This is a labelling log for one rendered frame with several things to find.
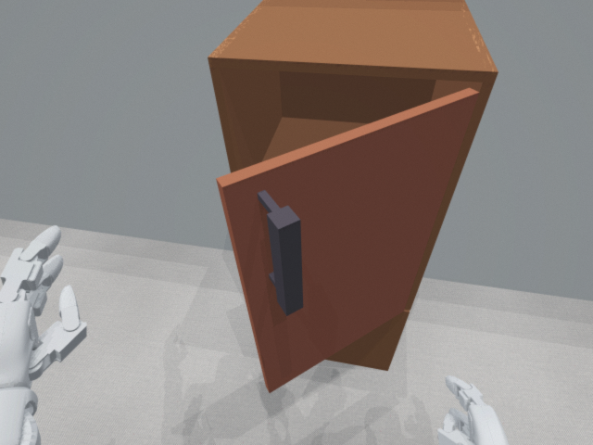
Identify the handle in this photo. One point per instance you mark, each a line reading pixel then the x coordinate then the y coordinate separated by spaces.
pixel 285 238

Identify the robot left forearm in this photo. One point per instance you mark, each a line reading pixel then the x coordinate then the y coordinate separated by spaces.
pixel 17 425

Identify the left robot hand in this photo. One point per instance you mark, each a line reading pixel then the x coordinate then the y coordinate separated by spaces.
pixel 26 278

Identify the cupboard door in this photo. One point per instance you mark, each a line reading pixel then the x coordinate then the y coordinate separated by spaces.
pixel 367 200

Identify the right robot hand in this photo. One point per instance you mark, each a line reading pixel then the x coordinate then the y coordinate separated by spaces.
pixel 480 427

